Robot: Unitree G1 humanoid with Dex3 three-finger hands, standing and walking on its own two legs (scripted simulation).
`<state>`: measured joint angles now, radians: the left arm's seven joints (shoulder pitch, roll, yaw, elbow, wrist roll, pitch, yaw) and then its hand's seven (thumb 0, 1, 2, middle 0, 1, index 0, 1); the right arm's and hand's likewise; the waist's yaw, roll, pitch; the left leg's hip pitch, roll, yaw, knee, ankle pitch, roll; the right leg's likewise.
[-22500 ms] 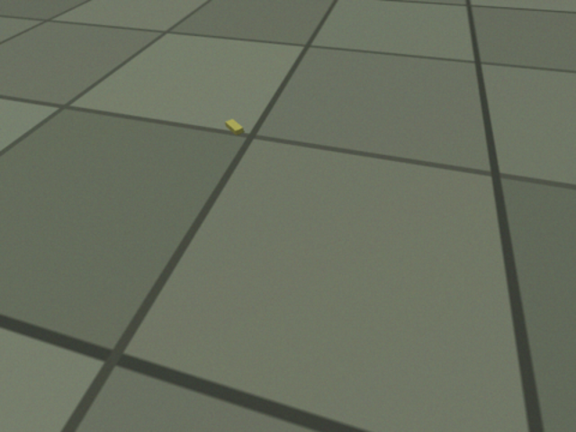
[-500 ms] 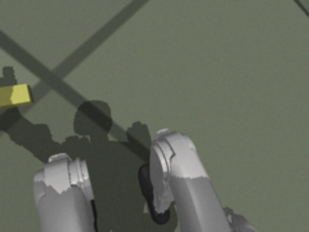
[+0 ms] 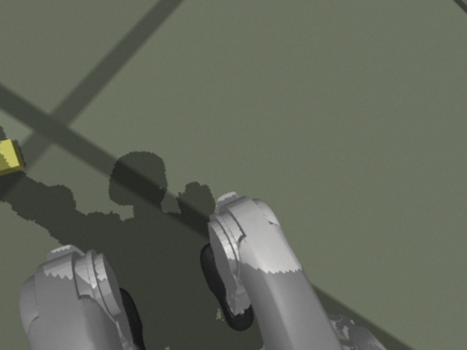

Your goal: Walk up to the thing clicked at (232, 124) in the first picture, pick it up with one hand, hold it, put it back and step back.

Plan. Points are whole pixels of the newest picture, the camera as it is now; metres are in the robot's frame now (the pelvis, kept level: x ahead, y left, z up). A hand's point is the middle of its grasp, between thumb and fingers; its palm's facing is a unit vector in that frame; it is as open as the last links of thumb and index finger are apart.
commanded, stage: approach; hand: left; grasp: from above
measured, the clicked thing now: out of the picture +0.50 +0.33 -0.31
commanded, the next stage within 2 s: rest palm in 0.06 s
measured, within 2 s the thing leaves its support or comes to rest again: neither
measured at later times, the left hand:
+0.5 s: hand out of the picture +0.48 +0.32 -0.22, palm faces -0.46 -0.08 -0.88, open 14.1 cm
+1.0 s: hand out of the picture +0.49 +0.32 -0.26, palm faces -0.49 -0.12 -0.87, open 13.9 cm
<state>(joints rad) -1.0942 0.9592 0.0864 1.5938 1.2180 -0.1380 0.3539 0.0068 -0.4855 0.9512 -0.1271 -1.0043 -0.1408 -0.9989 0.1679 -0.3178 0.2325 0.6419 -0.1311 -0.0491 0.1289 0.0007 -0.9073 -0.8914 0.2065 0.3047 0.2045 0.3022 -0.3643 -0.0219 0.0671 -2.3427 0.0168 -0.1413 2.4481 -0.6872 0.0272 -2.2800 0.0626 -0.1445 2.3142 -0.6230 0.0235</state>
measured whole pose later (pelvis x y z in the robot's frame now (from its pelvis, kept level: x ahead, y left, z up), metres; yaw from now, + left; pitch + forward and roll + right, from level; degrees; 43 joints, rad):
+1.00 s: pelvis +0.01 +0.01 -0.01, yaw -4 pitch +30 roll -15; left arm -1.13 1.11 0.11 1.69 1.30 -0.25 0.49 0.01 -0.47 0.94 -0.13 -0.96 -0.13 -0.96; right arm 0.15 -0.35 0.33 0.58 -0.21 -0.14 0.16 0.00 -0.90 -0.90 0.21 0.30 0.20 0.30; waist -0.42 -0.13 0.19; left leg -2.35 0.01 -0.22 2.53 -0.73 0.02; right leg -2.25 0.07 -0.21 2.34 -0.65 0.03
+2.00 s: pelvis +0.00 +0.01 -0.01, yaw -5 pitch +28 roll -16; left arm -1.12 1.14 0.08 1.72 1.28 -0.26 0.55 0.00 -0.27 0.81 -0.26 -0.89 -0.27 -0.88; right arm 0.11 -0.38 0.37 0.58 -0.23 -0.19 0.20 0.00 -0.91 -0.90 0.20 0.30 0.20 0.30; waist -0.42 -0.17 0.23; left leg -2.33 0.02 -0.25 2.54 -0.74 0.02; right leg -2.23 0.08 -0.24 2.32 -0.64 0.04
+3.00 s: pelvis +0.00 +0.01 -0.01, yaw -6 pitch +28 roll -17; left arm -1.14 1.16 0.05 1.72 1.28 -0.28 0.55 0.00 0.31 0.31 -0.66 -0.55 -0.72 -0.49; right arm 0.09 -0.37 0.39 0.56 -0.24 -0.18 0.18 0.00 -0.90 -0.90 0.20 0.30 0.20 0.30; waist -0.41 -0.18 0.24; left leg -2.32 0.02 -0.25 2.53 -0.73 0.03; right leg -2.22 0.09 -0.24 2.31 -0.63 0.04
